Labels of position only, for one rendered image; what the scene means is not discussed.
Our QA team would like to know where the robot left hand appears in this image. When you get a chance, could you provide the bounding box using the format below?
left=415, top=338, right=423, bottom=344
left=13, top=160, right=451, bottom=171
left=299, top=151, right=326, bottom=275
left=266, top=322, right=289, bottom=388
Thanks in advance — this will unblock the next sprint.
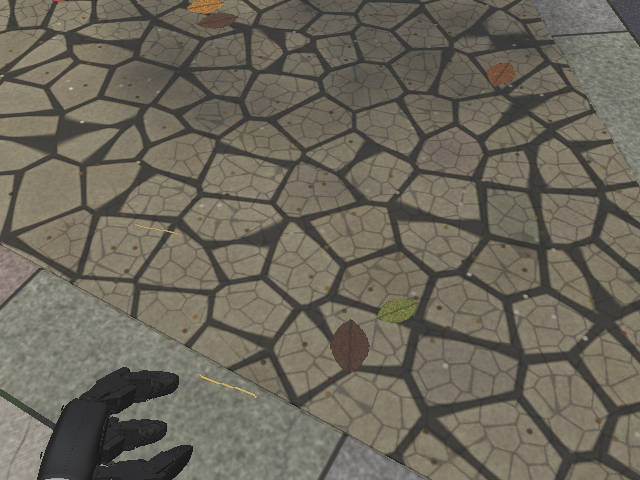
left=37, top=367, right=193, bottom=480

